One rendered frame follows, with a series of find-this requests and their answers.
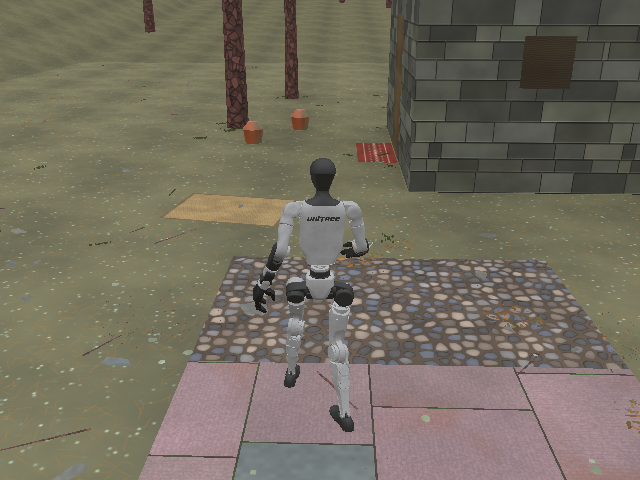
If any right robot forearm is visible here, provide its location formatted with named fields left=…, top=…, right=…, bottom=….
left=355, top=238, right=369, bottom=256

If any left robot upper arm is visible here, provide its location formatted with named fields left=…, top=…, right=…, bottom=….
left=274, top=201, right=302, bottom=259

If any left robot forearm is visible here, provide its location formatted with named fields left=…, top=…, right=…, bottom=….
left=257, top=242, right=283, bottom=290

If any right robot upper arm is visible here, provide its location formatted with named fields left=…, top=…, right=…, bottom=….
left=342, top=201, right=368, bottom=253

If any robot left hand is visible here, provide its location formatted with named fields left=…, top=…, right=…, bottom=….
left=253, top=281, right=275, bottom=313

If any robot head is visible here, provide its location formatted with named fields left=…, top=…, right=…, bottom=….
left=305, top=158, right=340, bottom=206

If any robot right shin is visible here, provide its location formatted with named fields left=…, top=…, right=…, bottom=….
left=330, top=344, right=351, bottom=418

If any robot right hand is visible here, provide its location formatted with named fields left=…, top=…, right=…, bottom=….
left=340, top=242, right=363, bottom=258

